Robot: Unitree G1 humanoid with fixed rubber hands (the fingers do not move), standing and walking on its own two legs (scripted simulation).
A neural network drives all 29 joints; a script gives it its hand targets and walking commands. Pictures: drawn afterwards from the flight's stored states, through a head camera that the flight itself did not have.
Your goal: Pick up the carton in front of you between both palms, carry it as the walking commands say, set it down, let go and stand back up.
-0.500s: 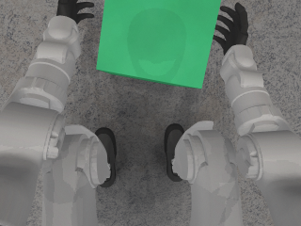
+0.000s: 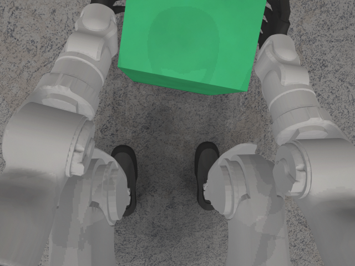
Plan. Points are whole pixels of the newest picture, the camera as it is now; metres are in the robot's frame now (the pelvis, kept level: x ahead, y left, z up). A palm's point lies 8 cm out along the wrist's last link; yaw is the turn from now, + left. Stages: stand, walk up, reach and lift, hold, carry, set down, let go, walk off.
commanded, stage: reach and lift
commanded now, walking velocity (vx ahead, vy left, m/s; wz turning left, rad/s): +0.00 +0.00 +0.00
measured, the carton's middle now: (185, 37) +0.53 -0.03 -0.24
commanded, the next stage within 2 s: none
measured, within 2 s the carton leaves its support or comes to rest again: leaves its support in 0.04 s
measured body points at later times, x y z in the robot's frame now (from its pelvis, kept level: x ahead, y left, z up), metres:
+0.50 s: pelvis +0.01 -0.01 +0.08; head +0.26 +0.01 +0.46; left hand +0.52 +0.14 +0.01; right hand +0.49 -0.17 +0.01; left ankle +0.12 +0.12 -0.33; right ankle +0.13 -0.13 -0.33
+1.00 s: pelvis +0.04 +0.00 +0.21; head +0.22 +0.01 +0.62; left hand +0.48 +0.14 +0.16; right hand +0.47 -0.16 +0.16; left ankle +0.12 +0.12 -0.33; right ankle +0.13 -0.13 -0.33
